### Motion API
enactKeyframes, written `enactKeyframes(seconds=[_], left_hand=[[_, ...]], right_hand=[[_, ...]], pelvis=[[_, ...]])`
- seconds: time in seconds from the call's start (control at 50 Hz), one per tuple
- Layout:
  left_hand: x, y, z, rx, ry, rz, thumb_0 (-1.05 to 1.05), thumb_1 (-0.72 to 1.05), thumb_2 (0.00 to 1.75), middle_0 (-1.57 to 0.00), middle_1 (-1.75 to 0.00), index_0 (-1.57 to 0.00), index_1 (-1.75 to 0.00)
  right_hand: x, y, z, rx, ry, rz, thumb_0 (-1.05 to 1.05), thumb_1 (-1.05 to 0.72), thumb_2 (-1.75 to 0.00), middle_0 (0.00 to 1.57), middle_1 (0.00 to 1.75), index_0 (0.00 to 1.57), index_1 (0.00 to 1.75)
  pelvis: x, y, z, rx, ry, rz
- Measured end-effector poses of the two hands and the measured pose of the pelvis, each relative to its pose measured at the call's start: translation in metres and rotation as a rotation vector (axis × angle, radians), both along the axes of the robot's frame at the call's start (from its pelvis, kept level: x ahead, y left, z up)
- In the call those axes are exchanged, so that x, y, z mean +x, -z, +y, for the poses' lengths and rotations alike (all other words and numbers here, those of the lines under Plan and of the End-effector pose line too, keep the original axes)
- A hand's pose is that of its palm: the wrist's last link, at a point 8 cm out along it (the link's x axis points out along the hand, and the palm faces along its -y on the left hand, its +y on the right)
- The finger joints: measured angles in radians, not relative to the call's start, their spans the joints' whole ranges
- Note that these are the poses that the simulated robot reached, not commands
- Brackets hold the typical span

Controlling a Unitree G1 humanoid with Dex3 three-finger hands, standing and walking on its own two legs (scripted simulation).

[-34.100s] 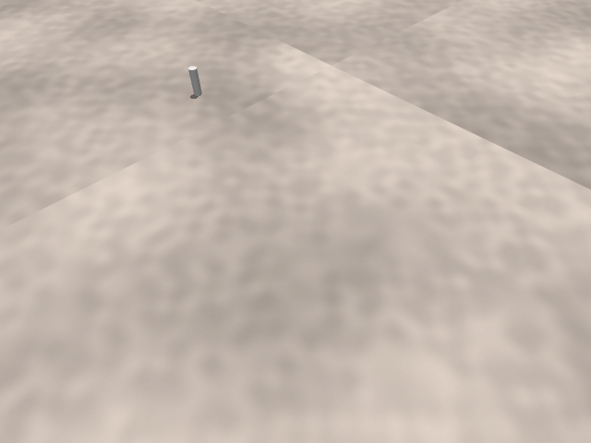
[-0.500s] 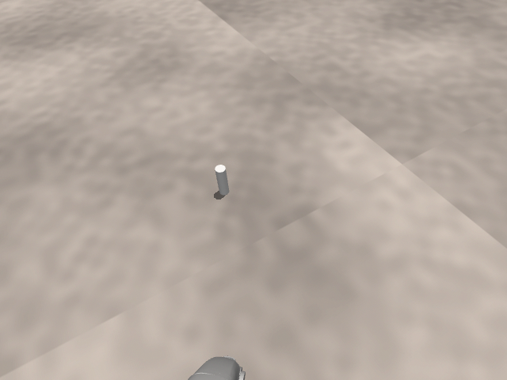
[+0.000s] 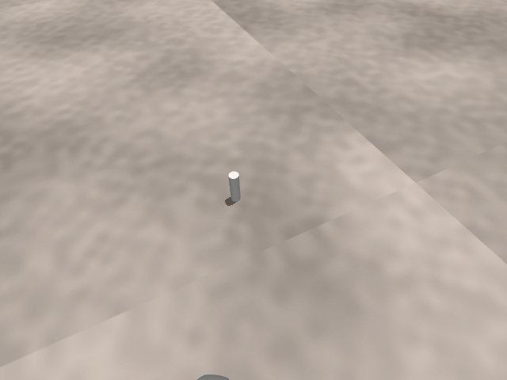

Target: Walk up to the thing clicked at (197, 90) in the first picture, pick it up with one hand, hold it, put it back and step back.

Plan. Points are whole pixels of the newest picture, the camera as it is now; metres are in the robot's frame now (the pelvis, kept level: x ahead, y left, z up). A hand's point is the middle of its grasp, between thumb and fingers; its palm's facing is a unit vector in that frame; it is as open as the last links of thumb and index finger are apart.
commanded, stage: step back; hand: left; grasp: from the side
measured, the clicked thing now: (234, 186) +1.06 +0.20 -0.68
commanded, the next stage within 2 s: stand in 0.44 s
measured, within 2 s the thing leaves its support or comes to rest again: neither
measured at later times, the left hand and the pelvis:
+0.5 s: hand (106, 379) +0.14 +0.28 -0.14, palm faces -0.01 -0.93 -0.36, open 7.4 cm; pelvis +0.03 +0.02 +0.01, yaw -2 degrees
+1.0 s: hand out of the picture +0.09 +0.27 -0.14, palm faces -0.06 -0.94 -0.33, open 7.4 cm; pelvis +0.01 +0.02 +0.02, yaw -2 degrees
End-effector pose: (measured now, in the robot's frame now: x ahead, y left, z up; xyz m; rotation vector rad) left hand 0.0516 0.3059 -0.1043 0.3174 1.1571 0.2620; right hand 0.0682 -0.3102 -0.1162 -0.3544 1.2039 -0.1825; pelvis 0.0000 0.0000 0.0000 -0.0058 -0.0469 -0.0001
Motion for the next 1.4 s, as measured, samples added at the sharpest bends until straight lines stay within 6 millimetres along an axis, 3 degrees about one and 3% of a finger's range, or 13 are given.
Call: enactKeyframes(seconds=[0.18, 0.36, 0.48, 0.68, 0.9, 1.04, 1.18, 1.4], left_hand=[[0.025, 0.017, 0.021, -0.024, -0.002, 0.053, 0.01, 0.90, 0.90, -0.21, -0.30, -0.21, -0.30], [0.060, 0.009, 0.022, -0.021, 0.028, 0.030, 0.01, 0.90, 0.90, -0.20, -0.30, -0.21, -0.30], [0.076, 0.001, 0.020, -0.014, 0.048, 0.010, 0.00, 0.90, 0.90, -0.20, -0.30, -0.21, -0.30], [0.077, -0.004, 0.007, -0.039, 0.075, 0.008, 0.00, 0.90, 0.90, -0.20, -0.30, -0.21, -0.30], [0.050, 0.000, 0.003, -0.050, 0.081, 0.059, 0.00, 0.90, 0.90, -0.20, -0.30, -0.21, -0.30], [0.032, 0.003, 0.006, -0.047, 0.071, 0.102, 0.00, 0.90, 0.90, -0.20, -0.30, -0.21, -0.30], [0.026, 0.002, 0.009, -0.041, 0.061, 0.122, 0.00, 0.90, 0.90, -0.20, -0.30, -0.21, -0.30], [0.036, -0.001, 0.007, -0.036, 0.065, 0.101, 0.00, 0.90, 0.90, -0.20, -0.30, -0.21, -0.30]], right_hand=[[0.034, -0.006, 0.024, -0.015, -0.001, -0.026, 0.01, -0.90, -0.90, 0.21, 0.30, 0.20, 0.30], [0.073, -0.011, 0.044, 0.029, 0.005, -0.076, 0.01, -0.90, -0.90, 0.21, 0.30, 0.20, 0.30], [0.084, -0.014, 0.047, 0.044, 0.015, -0.102, 0.01, -0.90, -0.90, 0.21, 0.30, 0.20, 0.30], [0.059, -0.019, 0.037, 0.037, 0.047, -0.075, 0.01, -0.90, -0.90, 0.21, 0.30, 0.20, 0.30], [0.007, -0.015, 0.028, 0.027, 0.089, 0.019, 0.01, -0.90, -0.90, 0.21, 0.30, 0.20, 0.30], [-0.013, -0.012, 0.028, 0.028, 0.102, 0.065, 0.01, -0.90, -0.90, 0.21, 0.30, 0.20, 0.30], [-0.014, -0.009, 0.030, 0.034, 0.095, 0.074, 0.01, -0.90, -0.90, 0.21, 0.30, 0.20, 0.30], [0.009, -0.010, 0.031, 0.040, 0.066, 0.033, 0.01, -0.90, -0.90, 0.21, 0.30, 0.20, 0.30]], pelvis=[[0.020, 0.003, 0.018, 0.008, 0.008, 0.006], [0.033, -0.005, 0.021, -0.002, 0.025, 0.012], [0.035, -0.009, 0.022, 0.002, 0.032, 0.007], [0.027, -0.015, 0.021, 0.005, 0.031, -0.009], [0.015, -0.017, 0.018, 0.002, 0.031, -0.007], [0.012, -0.017, 0.018, 0.003, 0.031, 0.002], [0.013, -0.016, 0.018, 0.005, 0.031, 0.007], [0.019, -0.016, 0.017, 0.007, 0.031, 0.008]])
